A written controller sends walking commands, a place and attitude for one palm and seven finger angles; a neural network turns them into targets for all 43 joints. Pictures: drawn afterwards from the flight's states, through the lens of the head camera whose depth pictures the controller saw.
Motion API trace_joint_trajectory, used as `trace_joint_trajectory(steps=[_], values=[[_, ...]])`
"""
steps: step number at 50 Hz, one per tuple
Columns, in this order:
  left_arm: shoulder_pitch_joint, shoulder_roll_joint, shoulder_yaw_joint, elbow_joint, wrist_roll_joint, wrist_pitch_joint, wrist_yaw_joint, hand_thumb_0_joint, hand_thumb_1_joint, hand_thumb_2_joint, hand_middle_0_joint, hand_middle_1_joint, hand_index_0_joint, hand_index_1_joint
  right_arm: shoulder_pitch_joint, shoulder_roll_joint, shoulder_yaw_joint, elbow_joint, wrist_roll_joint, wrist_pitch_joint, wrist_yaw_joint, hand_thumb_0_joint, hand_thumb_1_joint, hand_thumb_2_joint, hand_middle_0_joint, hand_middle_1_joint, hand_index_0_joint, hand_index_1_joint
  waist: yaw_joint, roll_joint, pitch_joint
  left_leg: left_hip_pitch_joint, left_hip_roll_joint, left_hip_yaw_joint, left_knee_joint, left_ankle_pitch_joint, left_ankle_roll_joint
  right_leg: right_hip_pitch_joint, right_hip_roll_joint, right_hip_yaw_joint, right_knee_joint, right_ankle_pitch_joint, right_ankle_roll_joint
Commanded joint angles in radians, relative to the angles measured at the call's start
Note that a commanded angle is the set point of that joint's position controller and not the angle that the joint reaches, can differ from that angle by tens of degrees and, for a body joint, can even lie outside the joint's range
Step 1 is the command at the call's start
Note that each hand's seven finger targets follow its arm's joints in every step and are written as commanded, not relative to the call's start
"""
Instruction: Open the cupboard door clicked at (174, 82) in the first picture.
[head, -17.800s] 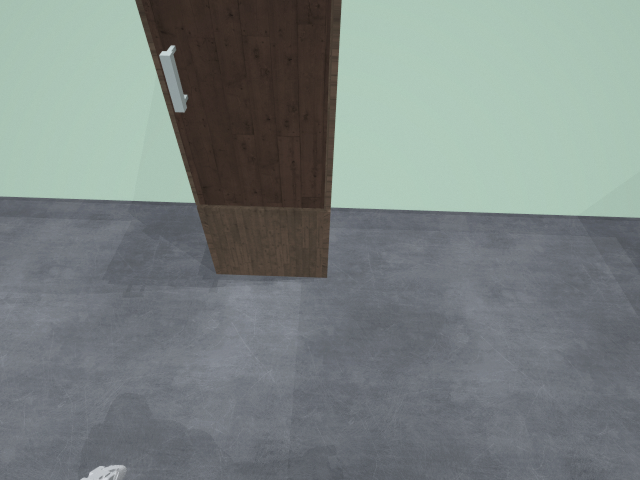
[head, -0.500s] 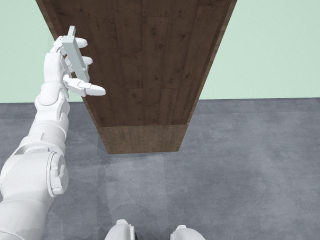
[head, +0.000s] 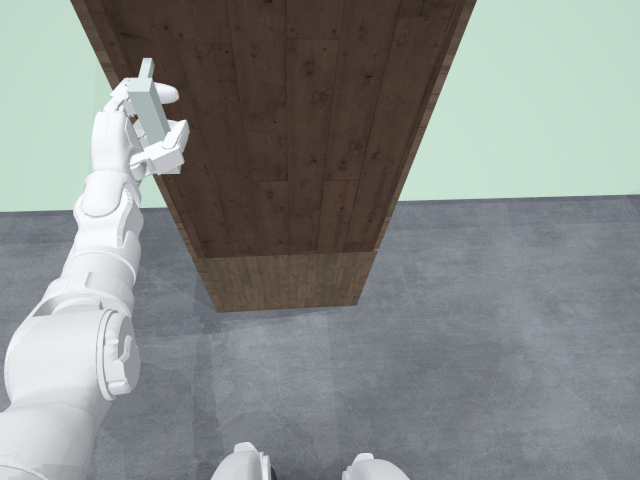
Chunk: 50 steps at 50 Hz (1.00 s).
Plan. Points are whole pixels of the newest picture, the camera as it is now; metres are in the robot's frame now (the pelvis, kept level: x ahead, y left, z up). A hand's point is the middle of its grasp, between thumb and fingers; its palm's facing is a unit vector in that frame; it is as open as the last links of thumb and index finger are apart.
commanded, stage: close the thumb around the handle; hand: left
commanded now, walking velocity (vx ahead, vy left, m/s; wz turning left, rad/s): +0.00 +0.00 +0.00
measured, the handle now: (160, 119) +0.54 +0.17 +0.10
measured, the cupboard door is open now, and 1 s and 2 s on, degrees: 0 33 41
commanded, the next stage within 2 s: pull the door open along its arc in 0.14 s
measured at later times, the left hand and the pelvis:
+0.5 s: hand (179, 159) +0.48 +0.14 +0.10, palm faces +0.02 -1.00 +0.00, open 5.5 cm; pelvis +0.01 +0.00 +0.01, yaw -2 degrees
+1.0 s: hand (252, 274) +0.32 +0.06 +0.10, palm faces +0.41 -0.91 +0.01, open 5.7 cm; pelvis +0.00 -0.03 +0.02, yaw +2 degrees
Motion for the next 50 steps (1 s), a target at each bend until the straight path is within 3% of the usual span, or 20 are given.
trace_joint_trajectory(steps=[1, 6, 9, 13, 15, 19, 23, 27, 29, 30, 32, 33, 34, 35, 39, 40, 42, 44, 45, 50], values=[[-0.474, 0.189, 0.037, -0.238, -0.004, -0.072, -0.006, 0.000, 0.900, 0.900, -0.400, -1.350, -0.400, -1.350, 0.145, -0.179, -0.065, -0.060, 0.002, -0.009, -0.013, 0.000, -0.900, -0.900, 0.200, 0.300, 0.200, 0.300, -0.030, 0.065, -0.442, 0.510, -0.021, -0.111, -0.070, 0.361, -0.006, -0.005, 0.040, 0.045, -0.104, 0.355, 0.005], [-0.432, 0.184, 0.042, -0.255, 0.002, -0.083, 0.011, 0.000, 0.900, 0.900, -0.400, -1.350, -0.400, -1.350, 0.131, -0.169, -0.062, -0.074, 0.001, -0.004, -0.008, 0.000, -0.900, -0.900, 0.200, 0.300, 0.200, 0.300, -0.012, 0.075, -0.427, 0.503, -0.024, -0.100, -0.074, 0.382, -0.009, 0.016, 0.042, 0.044, -0.099, 0.379, 0.005], [-0.430, 0.188, 0.042, -0.247, 0.004, -0.079, 0.012, 0.000, 0.900, 0.900, -0.400, -1.350, -0.400, -1.350, 0.129, -0.172, -0.064, -0.076, 0.003, -0.001, -0.009, 0.000, -0.900, -0.900, 0.200, 0.300, 0.200, 0.300, -0.020, 0.042, -0.399, 0.477, -0.024, -0.095, -0.080, 0.343, -0.006, 0.026, 0.041, 0.049, -0.109, 0.367, 0.009], [-0.442, 0.197, 0.043, -0.256, 0.010, -0.085, 0.008, 0.000, 0.900, 0.900, -0.400, -1.350, -0.400, -1.350, 0.129, -0.172, -0.064, -0.074, 0.003, 0.001, -0.013, 0.000, -0.900, -0.900, 0.200, 0.300, 0.200, 0.300, -0.022, 0.061, -0.411, 0.490, -0.021, -0.098, -0.078, 0.350, -0.009, 0.020, 0.039, 0.049, -0.103, 0.366, 0.008], [-0.406, 0.204, 0.062, -0.286, 0.002, -0.095, 0.007, 0.000, 0.900, 0.900, -0.400, -1.350, -0.400, -1.350, 0.127, -0.171, -0.066, -0.086, 0.001, 0.001, -0.013, 0.000, -0.900, -0.900, 0.200, 0.300, 0.200, 0.300, -0.002, 0.083, -0.449, 0.512, -0.027, -0.092, -0.074, 0.389, -0.008, 0.045, 0.040, 0.052, -0.098, 0.397, 0.004], [-0.273, 0.165, 0.047, -0.325, -0.017, -0.086, -0.012, 0.000, 0.900, 0.900, -0.400, -1.350, -0.400, -1.350, 0.104, -0.163, -0.068, -0.111, 0.010, 0.006, -0.010, 0.000, -0.900, -0.900, 0.200, 0.300, 0.200, 0.300, 0.024, 0.033, -0.453, 0.500, -0.028, -0.075, -0.084, 0.404, -0.005, 0.100, 0.041, 0.051, -0.105, 0.444, 0.007], [-0.104, 0.128, 0.035, -0.439, -0.048, -0.064, -0.020, 0.000, 0.900, 0.900, -0.400, -1.350, -0.400, -1.350, 0.071, -0.155, -0.069, -0.147, 0.020, 0.010, -0.005, 0.000, -0.900, -0.900, 0.200, 0.300, 0.200, 0.300, 0.061, 0.027, -0.452, 0.498, -0.034, -0.057, -0.102, 0.438, -0.003, 0.180, 0.040, 0.053, -0.112, 0.518, 0.007], [0.110, 0.051, -0.009, -0.605, -0.077, -0.036, -0.014, 0.000, 0.900, 0.900, -0.400, -1.350, -0.400, -1.350, 0.025, -0.141, -0.072, -0.184, 0.032, 0.000, 0.003, 0.000, -0.900, -0.900, 0.200, 0.300, 0.200, 0.300, 0.090, 0.016, -0.408, 0.512, -0.035, -0.039, -0.126, 0.460, -0.001, 0.224, 0.036, 0.050, -0.129, 0.563, 0.009], [0.197, 0.006, -0.043, -0.692, -0.087, -0.019, -0.008, 0.000, 0.900, 0.900, -0.400, -1.350, -0.400, -1.350, 0.000, -0.135, -0.073, -0.199, 0.037, -0.008, 0.004, 0.000, -0.900, -0.900, 0.200, 0.300, 0.200, 0.300, 0.092, -0.018, -0.375, 0.507, -0.036, -0.032, -0.138, 0.446, 0.001, 0.243, 0.034, 0.050, -0.141, 0.577, 0.013], [0.231, -0.003, -0.055, -0.750, -0.088, -0.018, -0.001, 0.000, 0.900, 0.900, -0.400, -1.350, -0.400, -1.350, -0.011, -0.133, -0.073, -0.206, 0.037, -0.014, 0.005, 0.000, -0.900, -0.900, 0.200, 0.300, 0.200, 0.300, 0.101, 0.009, -0.375, 0.516, -0.040, -0.030, -0.141, 0.458, 0.002, 0.262, 0.031, 0.052, -0.140, 0.587, 0.010], [0.335, -0.050, -0.092, -0.850, -0.089, -0.010, 0.009, 0.000, 0.900, 0.900, -0.400, -1.350, -0.400, -1.350, -0.041, -0.123, -0.074, -0.219, 0.039, -0.027, 0.007, 0.000, -0.900, -0.900, 0.200, 0.300, 0.200, 0.300, 0.109, 0.003, -0.362, 0.544, -0.037, -0.026, -0.150, 0.466, 0.000, 0.262, 0.027, 0.052, -0.146, 0.594, 0.015], [0.334, -0.095, 0.043, -0.926, -0.163, 0.008, 0.160, 0.000, 0.900, 0.900, -0.400, -1.350, -0.400, -1.350, -0.090, -0.087, -0.068, -0.222, 0.033, -0.041, 0.008, 0.000, -0.900, -0.900, 0.200, 0.300, 0.200, 0.300, 0.199, -0.021, -0.348, 0.496, -0.040, -0.020, -0.166, 0.452, -0.011, 0.294, 0.027, 0.032, -0.158, 0.546, 0.013], [0.396, -0.191, -0.070, -0.953, -0.125, 0.031, 0.238, 0.000, 0.900, 0.900, -0.400, -1.350, -0.400, -1.350, -0.104, -0.086, -0.063, -0.225, 0.024, -0.054, 0.018, 0.000, -0.900, -0.900, 0.200, 0.300, 0.200, 0.300, 0.158, -0.020, -0.305, 0.505, -0.040, -0.020, -0.175, 0.425, -0.015, 0.283, 0.029, 0.026, -0.159, 0.524, 0.015], [0.430, -0.212, -0.083, -0.992, -0.102, 0.040, 0.304, 0.000, 0.900, 0.900, -0.400, -1.350, -0.400, -1.350, -0.108, -0.085, -0.064, -0.223, 0.018, -0.064, 0.023, 0.000, -0.900, -0.900, 0.200, 0.300, 0.200, 0.300, 0.159, -0.062, -0.287, 0.492, -0.038, -0.028, -0.173, 0.423, -0.015, 0.285, 0.026, 0.019, -0.157, 0.506, 0.013], [0.515, -0.356, -0.240, -1.146, 0.053, 0.087, 0.530, 0.000, 0.900, 0.900, -0.400, -1.350, -0.400, -1.350, -0.165, -0.069, -0.066, -0.227, -0.020, -0.063, 0.046, 0.000, -0.900, -0.900, 0.200, 0.300, 0.200, 0.300, 0.147, -0.024, -0.287, 0.518, -0.033, -0.031, -0.169, 0.402, -0.021, 0.258, 0.008, 0.021, -0.139, 0.464, 0.011], [0.542, -0.392, -0.289, -1.150, 0.101, 0.109, 0.581, 0.000, 0.900, 0.900, -0.400, -1.350, -0.400, -1.350, -0.175, -0.067, -0.065, -0.228, -0.030, -0.058, 0.046, 0.000, -0.900, -0.900, 0.200, 0.300, 0.200, 0.300, 0.135, -0.053, -0.268, 0.513, -0.029, -0.040, -0.168, 0.382, -0.017, 0.246, 0.006, 0.017, -0.142, 0.437, 0.012], [0.529, -0.471, -0.375, -1.196, 0.145, 0.151, 0.648, 0.000, 0.900, 0.900, -0.400, -1.350, -0.400, -1.350, -0.210, -0.062, -0.065, -0.238, -0.036, -0.045, 0.045, 0.000, -0.900, -0.900, 0.200, 0.300, 0.200, 0.300, 0.118, -0.052, -0.255, 0.517, -0.030, -0.043, -0.176, 0.327, -0.020, 0.238, -0.002, 0.020, -0.156, 0.390, 0.009], [0.577, -0.529, -0.422, -1.234, 0.169, 0.186, 0.708, 0.000, 0.900, 0.900, -0.400, -1.350, -0.400, -1.350, -0.243, -0.050, -0.063, -0.248, -0.043, -0.034, 0.037, 0.000, -0.900, -0.900, 0.200, 0.300, 0.200, 0.300, 0.124, -0.073, -0.256, 0.522, -0.032, -0.046, -0.178, 0.305, -0.023, 0.257, -0.007, 0.023, -0.170, 0.371, 0.004], [0.598, -0.540, -0.450, -1.234, 0.188, 0.201, 0.715, 0.000, 0.900, 0.900, -0.400, -1.350, -0.400, -1.350, -0.246, -0.049, -0.061, -0.249, -0.045, -0.028, 0.029, 0.000, -0.900, -0.900, 0.200, 0.300, 0.200, 0.300, 0.109, -0.124, -0.240, 0.517, -0.030, -0.050, -0.177, 0.295, -0.020, 0.262, -0.009, 0.025, -0.182, 0.369, 0.005], [0.662, -0.638, -0.591, -1.299, 0.220, 0.224, 0.705, 0.000, 0.900, 0.900, -0.400, -1.350, -0.400, -1.350, -0.304, -0.018, -0.047, -0.262, -0.040, -0.019, 0.013, 0.000, -0.900, -0.900, 0.200, 0.300, 0.200, 0.300, 0.099, -0.100, -0.184, 0.536, -0.036, -0.054, -0.183, 0.251, -0.016, 0.272, -0.028, 0.042, -0.226, 0.358, 0.005]])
